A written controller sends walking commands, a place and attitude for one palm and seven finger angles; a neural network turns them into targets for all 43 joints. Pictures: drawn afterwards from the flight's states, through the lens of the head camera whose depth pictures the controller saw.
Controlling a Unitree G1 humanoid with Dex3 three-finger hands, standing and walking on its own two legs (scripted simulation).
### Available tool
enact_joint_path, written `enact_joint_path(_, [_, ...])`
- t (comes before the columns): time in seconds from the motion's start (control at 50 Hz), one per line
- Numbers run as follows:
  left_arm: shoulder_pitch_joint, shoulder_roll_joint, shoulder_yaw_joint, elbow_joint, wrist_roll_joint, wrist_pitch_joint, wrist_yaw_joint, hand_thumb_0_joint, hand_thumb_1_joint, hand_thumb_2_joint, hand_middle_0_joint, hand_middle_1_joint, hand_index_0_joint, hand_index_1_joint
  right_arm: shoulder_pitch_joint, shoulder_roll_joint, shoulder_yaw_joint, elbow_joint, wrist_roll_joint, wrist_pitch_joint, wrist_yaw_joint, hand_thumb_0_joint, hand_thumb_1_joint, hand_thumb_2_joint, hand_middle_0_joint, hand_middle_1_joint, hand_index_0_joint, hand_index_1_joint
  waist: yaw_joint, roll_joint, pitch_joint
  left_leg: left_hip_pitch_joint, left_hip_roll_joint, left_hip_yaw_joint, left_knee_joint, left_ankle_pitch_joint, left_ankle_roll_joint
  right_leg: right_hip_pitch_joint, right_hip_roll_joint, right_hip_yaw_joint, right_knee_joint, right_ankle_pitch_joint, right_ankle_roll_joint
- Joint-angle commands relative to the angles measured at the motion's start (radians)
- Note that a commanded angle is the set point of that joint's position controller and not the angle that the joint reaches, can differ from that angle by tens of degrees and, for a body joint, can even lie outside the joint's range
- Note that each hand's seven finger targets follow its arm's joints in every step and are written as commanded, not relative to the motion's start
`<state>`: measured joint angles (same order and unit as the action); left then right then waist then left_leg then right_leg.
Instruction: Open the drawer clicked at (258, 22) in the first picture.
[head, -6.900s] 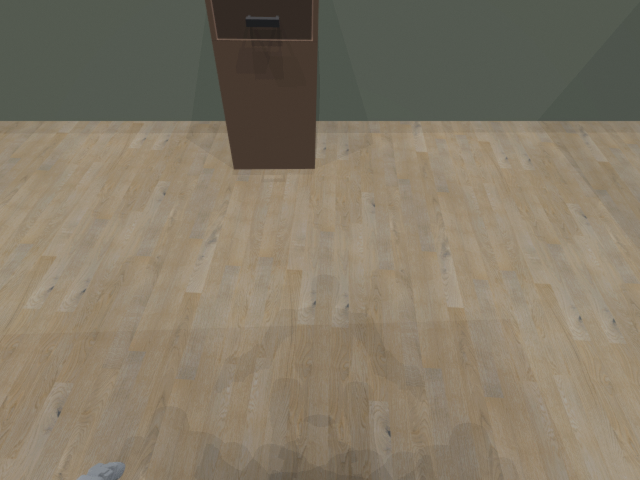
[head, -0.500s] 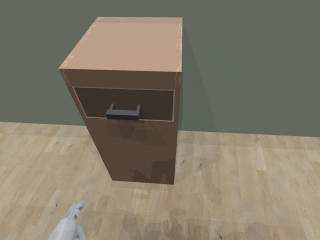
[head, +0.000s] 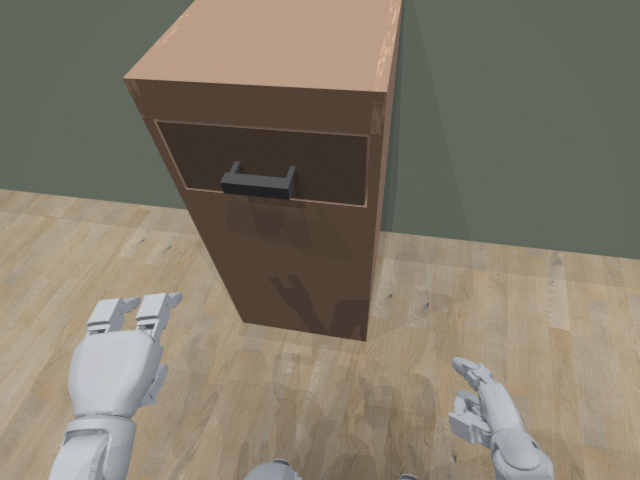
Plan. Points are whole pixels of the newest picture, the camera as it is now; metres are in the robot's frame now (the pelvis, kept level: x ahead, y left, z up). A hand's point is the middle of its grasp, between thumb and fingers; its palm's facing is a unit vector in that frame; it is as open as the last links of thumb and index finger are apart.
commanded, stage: raise the hand with hooked fingers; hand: left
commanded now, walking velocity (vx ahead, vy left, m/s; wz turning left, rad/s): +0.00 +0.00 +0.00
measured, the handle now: (260, 177) +0.58 +0.20 +0.00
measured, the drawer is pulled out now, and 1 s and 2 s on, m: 0.00 0.00 0.00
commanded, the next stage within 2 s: move the hooked fingers above the handle in 1.24 s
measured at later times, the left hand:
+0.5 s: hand (144, 300) +0.28 +0.25 +0.08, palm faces +0.07 -0.09 -0.99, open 12.9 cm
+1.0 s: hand (125, 243) +0.32 +0.27 +0.14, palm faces +0.00 -0.08 -1.00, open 13.8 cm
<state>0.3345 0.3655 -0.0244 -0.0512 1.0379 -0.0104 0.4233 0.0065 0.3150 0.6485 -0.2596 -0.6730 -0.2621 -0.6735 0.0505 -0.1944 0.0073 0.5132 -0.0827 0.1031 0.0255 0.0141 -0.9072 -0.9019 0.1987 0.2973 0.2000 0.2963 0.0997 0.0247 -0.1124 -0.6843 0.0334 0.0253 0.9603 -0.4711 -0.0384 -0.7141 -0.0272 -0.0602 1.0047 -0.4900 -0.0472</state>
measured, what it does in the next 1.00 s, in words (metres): rises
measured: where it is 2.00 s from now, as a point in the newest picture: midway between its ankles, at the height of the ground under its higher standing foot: outside the picture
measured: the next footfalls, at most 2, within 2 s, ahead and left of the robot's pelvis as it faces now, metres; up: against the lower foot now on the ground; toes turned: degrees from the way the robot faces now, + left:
none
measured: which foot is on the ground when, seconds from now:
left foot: down 0.00-1.00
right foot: down 0.00-1.00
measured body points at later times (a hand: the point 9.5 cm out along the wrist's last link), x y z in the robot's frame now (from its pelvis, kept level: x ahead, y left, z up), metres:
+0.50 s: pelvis +0.01 +0.03 +0.04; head +0.04 +0.00 +0.49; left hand +0.27 +0.25 +0.13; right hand +0.20 -0.22 -0.07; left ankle +0.00 +0.14 -0.68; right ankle +0.01 -0.09 -0.68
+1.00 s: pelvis +0.01 +0.03 +0.06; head +0.04 +0.00 +0.50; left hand +0.32 +0.27 +0.19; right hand +0.19 -0.19 -0.06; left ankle +0.00 +0.14 -0.68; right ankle +0.01 -0.09 -0.68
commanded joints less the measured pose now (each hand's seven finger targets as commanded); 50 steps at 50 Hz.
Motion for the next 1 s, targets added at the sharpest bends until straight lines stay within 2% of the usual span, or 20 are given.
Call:
enact_joint_path(0.0, [0.002,0.167,0.085,-0.171,-0.039,0.031,-0.059,0.000,0.107,0.560,-0.257,-0.810,-0.257,-0.810,-0.049,-0.124,-0.034,-0.142,0.022,-0.048,-0.036,0.000,-0.900,-0.900,0.200,0.300,0.200,0.300,-0.030,-0.130,-0.209,0.130,-0.075,0.003,-0.191,0.275,0.072,0.335,0.021,0.147,-0.294,0.440,0.020])
enact_joint_path(0.02, [0.018,0.172,0.092,-0.174,-0.043,0.022,-0.072,0.000,0.083,0.550,-0.258,-0.825,-0.258,-0.825,-0.049,-0.122,-0.034,-0.137,0.022,-0.053,-0.041,0.000,-0.900,-0.900,0.200,0.300,0.200,0.300,-0.021,-0.136,-0.194,0.134,-0.074,0.006,-0.206,0.286,0.072,0.360,0.017,0.150,-0.305,0.477,0.024])
enact_joint_path(0.08, [-0.018,0.224,0.147,-0.181,-0.028,-0.024,-0.078,0.000,0.013,0.520,-0.263,-0.870,-0.263,-0.870,-0.044,-0.126,-0.033,-0.116,0.015,-0.059,-0.043,0.000,-0.900,-0.900,0.200,0.300,0.200,0.300,-0.012,-0.097,-0.171,0.164,-0.070,0.005,-0.243,0.293,0.070,0.370,0.016,0.145,-0.326,0.459,0.018])
enact_joint_path(0.12, [-0.030,0.210,0.151,-0.195,-0.031,-0.056,-0.059,0.000,-0.033,0.500,-0.267,-0.900,-0.267,-0.900,-0.024,-0.120,-0.045,-0.109,0.014,-0.063,-0.041,0.000,-0.900,-0.900,0.200,0.300,0.200,0.300,-0.011,-0.044,-0.176,0.194,-0.071,0.004,-0.259,0.303,0.067,0.363,0.014,0.123,-0.330,0.443,0.014])
enact_joint_path(0.14, [-0.057,0.210,0.159,-0.206,-0.032,-0.072,-0.047,0.000,-0.057,0.490,-0.268,-0.915,-0.268,-0.915,-0.013,-0.123,-0.054,-0.100,0.013,-0.065,-0.039,0.000,-0.900,-0.900,0.200,0.300,0.200,0.300,-0.021,-0.034,-0.193,0.217,-0.070,0.007,-0.256,0.324,0.068,0.355,0.017,0.122,-0.330,0.456,0.012])
enact_joint_path(0.16, [-0.062,0.214,0.170,-0.204,-0.038,-0.081,-0.034,0.000,-0.080,0.480,-0.270,-0.930,-0.270,-0.930,-0.007,-0.124,-0.059,-0.100,0.014,-0.067,-0.039,0.000,-0.900,-0.900,0.200,0.300,0.200,0.300,-0.018,-0.036,-0.205,0.224,-0.071,0.007,-0.260,0.327,0.067,0.361,0.017,0.113,-0.331,0.453,0.013])
enact_joint_path(0.18, [-0.091,0.226,0.186,-0.210,-0.042,-0.086,-0.020,0.000,-0.103,0.470,-0.272,-0.945,-0.272,-0.945,-0.012,-0.128,-0.063,-0.100,0.014,-0.070,-0.038,0.000,-0.900,-0.900,0.200,0.300,0.200,0.300,-0.025,-0.059,-0.206,0.229,-0.072,0.006,-0.258,0.330,0.070,0.353,0.018,0.118,-0.337,0.447,0.012])
enact_joint_path(0.24, [-0.121,0.203,0.162,-0.182,-0.048,-0.077,-0.001,0.000,-0.173,0.440,-0.277,-0.990,-0.277,-0.990,0.004,-0.136,-0.079,-0.086,0.025,-0.071,-0.035,0.000,-0.900,-0.900,0.200,0.300,0.200,0.300,-0.033,-0.020,-0.208,0.257,-0.072,0.011,-0.269,0.354,0.067,0.342,0.021,0.093,-0.336,0.456,0.011])
enact_joint_path(0.28, [-0.170,0.197,0.141,-0.175,-0.050,-0.054,-0.008,0.000,-0.220,0.420,-0.280,-1.020,-0.280,-1.020,-0.006,-0.144,-0.083,-0.083,0.031,-0.068,-0.033,0.000,-0.900,-0.900,0.200,0.300,0.200,0.300,-0.043,-0.027,-0.201,0.278,-0.065,0.006,-0.282,0.370,0.067,0.334,0.025,0.074,-0.341,0.441,0.010])
enact_joint_path(0.36, [-0.249,0.199,0.093,-0.165,-0.051,-0.008,-0.057,0.000,-0.313,0.380,-0.287,-1.080,-0.287,-1.080,-0.022,-0.150,-0.083,-0.079,0.043,-0.062,-0.039,0.000,-0.900,-0.900,0.200,0.300,0.200,0.300,-0.037,-0.013,-0.194,0.336,-0.058,0.007,-0.324,0.392,0.070,0.354,0.028,0.051,-0.365,0.419,0.011])
enact_joint_path(0.44, [-0.343,0.220,0.080,-0.155,-0.045,0.020,-0.113,0.000,-0.407,0.340,-0.293,-1.140,-0.293,-1.140,-0.035,-0.149,-0.071,-0.079,0.053,-0.053,-0.043,0.000,-0.900,-0.900,0.200,0.300,0.200,0.300,-0.028,0.001,-0.160,0.382,-0.051,0.003,-0.367,0.418,0.068,0.371,0.032,0.038,-0.393,0.403,0.009])
enact_joint_path(0.48, [-0.394,0.253,0.101,-0.151,-0.043,0.025,-0.137,0.000,-0.453,0.320,-0.297,-1.170,-0.297,-1.170,-0.039,-0.149,-0.067,-0.078,0.056,-0.046,-0.044,0.000,-0.900,-0.900,0.200,0.300,0.200,0.300,-0.022,0.006,-0.163,0.398,-0.051,0.001,-0.388,0.438,0.065,0.402,0.035,0.040,-0.406,0.409,0.006])
enact_joint_path(0.5, [-0.410,0.248,0.090,-0.140,-0.039,0.029,-0.148,0.000,-0.477,0.310,-0.298,-1.185,-0.298,-1.185,-0.045,-0.143,-0.063,-0.076,0.059,-0.043,-0.044,0.000,-0.900,-0.900,0.200,0.300,0.200,0.300,-0.020,0.027,-0.141,0.407,-0.050,0.002,-0.399,0.450,0.062,0.402,0.036,0.037,-0.411,0.414,0.005])
enact_joint_path(0.52, [-0.429,0.245,0.087,-0.123,-0.041,0.034,-0.160,0.000,-0.500,0.300,-0.300,-1.200,-0.300,-1.200,-0.038,-0.141,-0.060,-0.074,0.061,-0.039,-0.044,0.000,-0.900,-0.900,0.200,0.300,0.200,0.300,-0.022,0.016,-0.134,0.415,-0.049,0.002,-0.409,0.451,0.062,0.406,0.037,0.031,-0.420,0.411,0.006])
enact_joint_path(0.6, [-0.521,0.251,0.072,-0.093,-0.047,0.044,-0.214,0.000,-0.500,0.300,-0.300,-1.200,-0.300,-1.200,-0.039,-0.138,-0.050,-0.071,0.068,-0.027,-0.043,0.000,-0.900,-0.900,0.200,0.300,0.200,0.300,-0.024,0.017,-0.117,0.442,-0.048,0.000,-0.444,0.473,0.057,0.439,0.042,0.026,-0.451,0.418,0.005])
enact_joint_path(0.66, [-0.586,0.265,0.065,-0.084,-0.060,0.037,-0.259,0.000,-0.500,0.300,-0.300,-1.200,-0.300,-1.200,-0.034,-0.141,-0.046,-0.067,0.069,-0.023,-0.046,0.000,-0.900,-0.900,0.200,0.300,0.200,0.300,-0.029,-0.004,-0.127,0.464,-0.050,0.003,-0.461,0.472,0.061,0.469,0.042,0.026,-0.478,0.431,0.008])
enact_joint_path(0.68, [-0.603,0.271,0.070,-0.077,-0.065,0.033,-0.273,0.000,-0.500,0.300,-0.300,-1.200,-0.300,-1.200,-0.037,-0.142,-0.044,-0.067,0.070,-0.021,-0.049,0.000,-0.900,-0.900,0.200,0.300,0.200,0.300,-0.029,0.014,-0.130,0.471,-0.051,0.007,-0.466,0.470,0.061,0.475,0.043,0.028,-0.486,0.427,0.008])
enact_joint_path(0.82, [-0.736,0.331,0.102,-0.071,-0.095,-0.032,-0.332,0.000,-0.500,0.300,-0.300,-1.200,-0.300,-1.200,-0.012,-0.148,-0.046,-0.049,0.071,-0.023,-0.056,0.000,-0.900,-0.900,0.200,0.300,0.200,0.300,-0.029,0.017,-0.164,0.506,-0.055,-0.005,-0.484,0.539,0.063,0.525,0.040,0.024,-0.509,0.487,0.008])
enact_joint_path(0.88, [-0.634,0.307,0.111,-0.020,-0.115,-0.045,-0.348,0.000,-0.500,0.300,-0.300,-1.200,-0.300,-1.200,-0.001,-0.153,-0.053,-0.048,0.076,-0.020,-0.047,0.000,-0.900,-0.900,0.200,0.300,0.200,0.300,-0.018,-0.013,-0.155,0.485,-0.054,-0.003,-0.489,0.567,0.060,0.540,0.043,0.022,-0.514,0.512,0.010])
enact_joint_path(0.98, [-0.623,0.310,0.123,-0.063,-0.116,-0.073,-0.339,0.000,-0.500,0.300,-0.300,-1.200,-0.300,-1.200,0.003,-0.163,-0.063,-0.054,0.076,-0.016,-0.035,0.000,-0.900,-0.900,0.200,0.300,0.200,0.300,-0.012,-0.006,-0.153,0.467,-0.054,0.001,-0.495,0.558,0.059,0.535,0.041,0.023,-0.511,0.499,0.009])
